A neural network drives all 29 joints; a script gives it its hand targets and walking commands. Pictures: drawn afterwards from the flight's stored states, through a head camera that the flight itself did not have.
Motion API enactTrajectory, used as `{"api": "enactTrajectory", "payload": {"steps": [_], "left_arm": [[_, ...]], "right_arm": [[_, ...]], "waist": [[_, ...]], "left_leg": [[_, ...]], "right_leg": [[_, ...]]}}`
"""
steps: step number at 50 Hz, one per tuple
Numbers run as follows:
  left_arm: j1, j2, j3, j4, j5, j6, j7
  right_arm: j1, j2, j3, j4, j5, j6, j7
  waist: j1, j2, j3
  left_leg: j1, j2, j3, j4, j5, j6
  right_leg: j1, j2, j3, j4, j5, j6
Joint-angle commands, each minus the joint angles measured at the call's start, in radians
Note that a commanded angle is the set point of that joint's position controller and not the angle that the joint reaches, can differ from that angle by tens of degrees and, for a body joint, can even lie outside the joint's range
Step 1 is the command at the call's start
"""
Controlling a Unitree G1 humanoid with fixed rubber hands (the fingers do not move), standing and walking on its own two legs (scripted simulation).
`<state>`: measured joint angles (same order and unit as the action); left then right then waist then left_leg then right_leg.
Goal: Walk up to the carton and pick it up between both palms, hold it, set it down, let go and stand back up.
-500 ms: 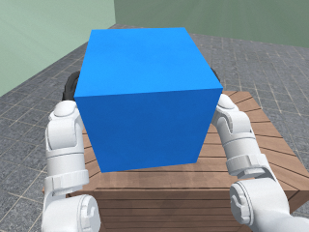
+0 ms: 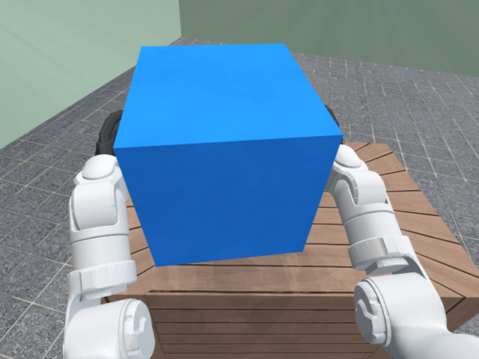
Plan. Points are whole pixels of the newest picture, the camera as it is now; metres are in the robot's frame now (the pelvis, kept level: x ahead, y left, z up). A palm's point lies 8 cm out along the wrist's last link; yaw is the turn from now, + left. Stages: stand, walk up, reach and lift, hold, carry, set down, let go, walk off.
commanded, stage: hold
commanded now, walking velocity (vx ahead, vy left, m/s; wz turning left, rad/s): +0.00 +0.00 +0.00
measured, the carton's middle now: (222, 150) +0.41 +0.01 +0.19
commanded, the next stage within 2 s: set down in 0.78 s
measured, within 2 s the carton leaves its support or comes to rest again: neither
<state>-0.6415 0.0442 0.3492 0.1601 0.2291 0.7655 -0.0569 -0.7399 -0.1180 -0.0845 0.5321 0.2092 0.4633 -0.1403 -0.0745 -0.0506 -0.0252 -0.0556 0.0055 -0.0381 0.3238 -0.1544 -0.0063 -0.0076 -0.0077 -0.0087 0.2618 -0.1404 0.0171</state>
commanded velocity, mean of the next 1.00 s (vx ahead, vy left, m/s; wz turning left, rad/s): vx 0.00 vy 0.00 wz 0.00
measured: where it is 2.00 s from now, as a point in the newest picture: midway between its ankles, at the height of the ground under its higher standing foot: outside the picture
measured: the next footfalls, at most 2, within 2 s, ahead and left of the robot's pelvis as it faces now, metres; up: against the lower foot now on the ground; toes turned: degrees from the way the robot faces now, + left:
none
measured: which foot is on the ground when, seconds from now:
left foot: down 0.00-1.00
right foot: down 0.00-1.00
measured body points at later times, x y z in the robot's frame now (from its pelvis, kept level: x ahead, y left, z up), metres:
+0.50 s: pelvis +0.00 +0.00 +0.00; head -0.05 +0.02 +0.45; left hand +0.38 +0.18 +0.20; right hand +0.38 -0.17 +0.21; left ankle +0.02 +0.12 -0.75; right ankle +0.01 -0.13 -0.75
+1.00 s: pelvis +0.00 +0.00 +0.00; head -0.06 +0.03 +0.44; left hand +0.38 +0.18 +0.21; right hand +0.38 -0.17 +0.22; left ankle +0.02 +0.12 -0.75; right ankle +0.01 -0.13 -0.75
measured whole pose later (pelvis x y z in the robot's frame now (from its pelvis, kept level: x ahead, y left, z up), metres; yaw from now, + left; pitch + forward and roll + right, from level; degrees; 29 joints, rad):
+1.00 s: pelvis +0.00 +0.00 +0.00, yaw +1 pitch -9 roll -1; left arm -0.66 0.03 0.39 0.20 0.25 0.64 -0.11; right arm -0.69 -0.07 -0.13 0.50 0.11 0.36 -0.12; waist -0.08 -0.07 0.00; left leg 0.00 0.00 -0.05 0.32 -0.16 0.00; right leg 0.05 -0.01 -0.02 0.26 -0.16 0.02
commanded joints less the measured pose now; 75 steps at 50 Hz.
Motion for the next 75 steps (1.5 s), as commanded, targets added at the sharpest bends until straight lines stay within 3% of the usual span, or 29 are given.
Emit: {"api": "enactTrajectory", "payload": {"steps": [1, 6, 8, 17, 18, 19, 24, 26, 29, 30, 33, 34, 36, 39, 40, 43, 45, 48, 49, 51, 54, 56, 57, 58, 60, 62, 67, 72, 75], "left_arm": [[-0.732, -0.509, -0.502, -0.152, -0.17, -0.073, -0.144], [-0.706, -0.484, -0.488, -0.172, -0.153, -0.067, -0.136], [-0.72, -0.488, -0.501, -0.187, -0.162, -0.066, -0.133], [-0.703, -0.498, -0.488, -0.156, -0.154, -0.071, -0.141], [-0.716, -0.482, -0.489, -0.159, -0.156, -0.072, -0.141], [-0.729, -0.482, -0.476, -0.13, -0.147, -0.072, -0.147], [-0.71, -0.477, -0.497, -0.204, -0.169, -0.08, -0.141], [-0.705, -0.475, -0.477, -0.174, -0.151, -0.073, -0.147], [-0.683, -0.462, -0.463, -0.15, -0.143, -0.069, -0.149], [-0.724, -0.468, -0.482, -0.165, -0.157, -0.074, -0.147], [-0.712, -0.485, -0.499, -0.176, -0.154, -0.076, -0.144], [-0.709, -0.475, -0.481, -0.174, -0.153, -0.074, -0.145], [-0.698, -0.481, -0.471, -0.127, -0.144, -0.07, -0.148], [-0.72, -0.503, -0.505, -0.166, -0.166, -0.077, -0.143], [-0.714, -0.527, -0.536, -0.199, -0.203, -0.102, -0.145], [-0.718, -0.499, -0.499, -0.167, -0.187, -0.111, -0.149], [-0.739, -0.477, -0.447, -0.124, -0.149, -0.13, -0.173], [-0.727, -0.464, -0.409, -0.078, -0.094, -0.186, -0.198], [-0.688, -0.461, -0.398, -0.051, -0.078, -0.196, -0.204], [-0.656, -0.459, -0.381, 0.017, -0.049, -0.233, -0.216], [-0.555, -0.446, -0.3, 0.099, 0.026, -0.257, -0.237], [-0.589, -0.47, -0.342, 0.074, 0.015, -0.292, -0.225], [-0.574, -0.475, -0.366, 0.055, 0.005, -0.309, -0.216], [-0.565, -0.479, -0.387, 0.058, 0.004, -0.326, -0.209], [-0.544, -0.498, -0.408, 0.054, -0.014, -0.35, -0.192], [-0.537, -0.517, -0.451, 0.022, -0.036, -0.37, -0.172], [-0.561, -0.54, -0.578, -0.102, -0.105, -0.418, -0.125], [-0.531, -0.519, -0.538, -0.026, -0.089, -0.408, -0.124], [-0.549, -0.522, -0.539, -0.008, -0.081, -0.416, -0.129]], "right_arm": [[-0.793, 0.524, 0.346, -0.33, 0.121, -0.06, 0.131], [-0.768, 0.536, 0.358, -0.349, 0.132, -0.055, 0.128], [-0.76, 0.518, 0.355, -0.322, 0.129, -0.054, 0.13], [-0.772, 0.537, 0.354, -0.339, 0.116, -0.058, 0.126], [-0.784, 0.535, 0.358, -0.345, 0.122, -0.057, 0.125], [-0.756, 0.525, 0.331, -0.278, 0.106, -0.048, 0.124], [-0.76, 0.543, 0.384, -0.385, 0.134, -0.06, 0.119], [-0.734, 0.538, 0.366, -0.318, 0.119, -0.048, 0.119], [-0.775, 0.542, 0.377, -0.378, 0.125, -0.06, 0.118], [-0.765, 0.546, 0.356, -0.356, 0.112, -0.058, 0.12], [-0.736, 0.539, 0.351, -0.326, 0.111, -0.055, 0.12], [-0.765, 0.554, 0.373, -0.355, 0.113, -0.059, 0.119], [-0.783, 0.542, 0.365, -0.363, 0.106, -0.062, 0.119], [-0.773, 0.545, 0.346, -0.355, 0.105, -0.063, 0.122], [-0.762, 0.556, 0.384, -0.444, 0.115, -0.082, 0.125], [-0.753, 0.549, 0.369, -0.383, 0.087, -0.074, 0.121], [-0.73, 0.534, 0.317, -0.337, 0.034, -0.102, 0.124], [-0.705, 0.539, 0.272, -0.32, -0.029, -0.193, 0.136], [-0.715, 0.525, 0.275, -0.332, -0.04, -0.224, 0.134], [-0.664, 0.531, 0.231, -0.281, -0.099, -0.283, 0.14], [-0.584, 0.486, 0.17, -0.21, -0.172, -0.345, 0.154], [-0.599, 0.483, 0.177, -0.216, -0.18, -0.405, 0.161], [-0.616, 0.491, 0.217, -0.263, -0.172, -0.435, 0.161], [-0.593, 0.487, 0.215, -0.235, -0.179, -0.454, 0.157], [-0.61, 0.483, 0.242, -0.284, -0.172, -0.494, 0.155], [-0.611, 0.489, 0.282, -0.306, -0.155, -0.518, 0.154], [-0.592, 0.494, 0.348, -0.38, -0.117, -0.546, 0.135], [-0.57, 0.496, 0.346, -0.347, -0.126, -0.524, 0.134], [-0.56, 0.509, 0.328, -0.311, -0.142, -0.52, 0.137]], "waist": [[-0.015, 0.083, -0.4], [0.005, 0.079, -0.41], [-0.015, 0.095, -0.408], [-0.016, 0.074, -0.398], [-0.001, 0.07, -0.395], [-0.022, 0.101, -0.355], [-0.005, 0.07, -0.451], [-0.01, 0.075, -0.384], [0.008, 0.05, -0.407], [-0.011, 0.066, -0.388], [-0.021, 0.08, -0.384], [0.002, 0.058, -0.4], [0.0, 0.049, -0.376], [-0.02, 0.08, -0.409], [0.001, 0.061, -0.492], [-0.018, 0.033, -0.412], [-0.026, 0.049, -0.365], [-0.026, 0.072, -0.342], [-0.004, 0.065, -0.331], [-0.029, 0.065, -0.26], [-0.014, 0.049, -0.143], [-0.022, 0.06, -0.196], [-0.001, 0.063, -0.24], [-0.024, 0.064, -0.24], [-0.02, 0.057, -0.294], [-0.001, 0.057, -0.334], [-0.016, 0.079, -0.492], [0.013, 0.042, -0.419], [0.004, 0.071, -0.441]], "left_leg": [[0.081, -0.053, 0.054, -0.025, 0.231, -0.032], [0.097, -0.057, 0.054, -0.023, 0.263, -0.024], [0.096, -0.053, 0.055, -0.022, 0.267, -0.032], [0.065, -0.056, 0.056, -0.033, 0.213, -0.021], [0.064, -0.059, 0.058, -0.031, 0.221, -0.017], [0.057, -0.056, 0.057, -0.041, 0.181, -0.02], [0.1, -0.06, 0.056, -0.011, 0.297, -0.026], [0.081, -0.059, 0.056, -0.034, 0.237, -0.023], [0.057, -0.061, 0.061, -0.035, 0.218, -0.015], [0.055, -0.064, 0.061, -0.043, 0.186, -0.016], [0.078, -0.056, 0.056, -0.039, 0.205, -0.018], [0.075, -0.06, 0.059, -0.045, 0.209, -0.012], [0.062, -0.063, 0.064, -0.045, 0.187, -0.012], [0.085, -0.062, 0.06, -0.034, 0.206, -0.023], [0.111, -0.062, 0.052, -0.016, 0.248, -0.018], [0.088, -0.06, 0.055, -0.029, 0.2, -0.008], [0.061, -0.063, 0.057, -0.054, 0.103, 0.004], [0.063, -0.072, 0.08, -0.072, 0.089, -0.005], [0.065, -0.07, 0.084, -0.074, 0.098, -0.005], [0.059, -0.061, 0.091, -0.086, 0.07, -0.007], [0.047, -0.062, 0.113, -0.115, 0.028, -0.003], [0.085, -0.055, 0.115, -0.095, 0.091, -0.017], [0.102, -0.055, 0.117, -0.075, 0.151, -0.021], [0.121, -0.051, 0.113, -0.066, 0.19, -0.03], [0.154, -0.048, 0.107, -0.027, 0.281, -0.037], [0.176, -0.042, 0.105, -0.009, 0.361, -0.039], [0.235, -0.043, 0.079, 0.06, 0.545, -0.065], [0.144, -0.047, 0.083, 0.006, 0.337, -0.04], [0.126, -0.049, 0.09, 0.003, 0.315, -0.039]], "right_leg": [[0.085, 0.08, -0.037, -0.008, 0.138, 0.002], [0.107, 0.073, -0.028, -0.006, 0.201, 0.011], [0.1, 0.076, -0.035, 0.0, 0.189, 0.008], [0.123, 0.069, -0.03, -0.003, 0.178, 0.007], [0.119, 0.066, -0.029, -0.001, 0.185, 0.013], [0.095, 0.066, -0.029, -0.012, 0.135, 0.008], [0.144, 0.072, -0.028, 0.006, 0.271, 0.016], [0.126, 0.07, -0.029, -0.008, 0.196, 0.012], [0.135, 0.068, -0.035, -0.004, 0.193, 0.019], [0.115, 0.064, -0.026, -0.013, 0.174, 0.017], [0.11, 0.069, -0.028, -0.01, 0.171, 0.014], [0.116, 0.068, -0.028, -0.008, 0.172, 0.015], [0.11, 0.067, -0.03, -0.016, 0.158, 0.017], [0.102, 0.07, -0.033, -0.009, 0.16, 0.01], [0.148, 0.079, -0.039, 0.001, 0.189, 0.015], [0.134, 0.072, -0.042, -0.006, 0.168, 0.019], [0.15, 0.052, -0.036, -0.016, 0.125, 0.016], [0.166, 0.041, -0.051, -0.01, 0.119, 0.017], [0.175, 0.049, -0.062, -0.008, 0.127, 0.017], [0.166, 0.04, -0.079, -0.021, 0.079, 0.012], [0.146, 0.038, -0.106, -0.041, 0.016, 0.01], [0.151, 0.043, -0.113, -0.034, 0.03, 0.014], [0.153, 0.046, -0.113, -0.022, 0.077, 0.019], [0.139, 0.051, -0.119, -0.029, 0.088, 0.017], [0.14, 0.054, -0.118, -0.022, 0.15, 0.015], [0.145, 0.061, -0.118, -0.01, 0.197, 0.019], [0.154, 0.062, -0.105, 0.019, 0.368, 0.016], [0.169, 0.049, -0.085, 0.01, 0.31, 0.024], [0.193, 0.038, -0.081, 0.021, 0.324, 0.016]]}}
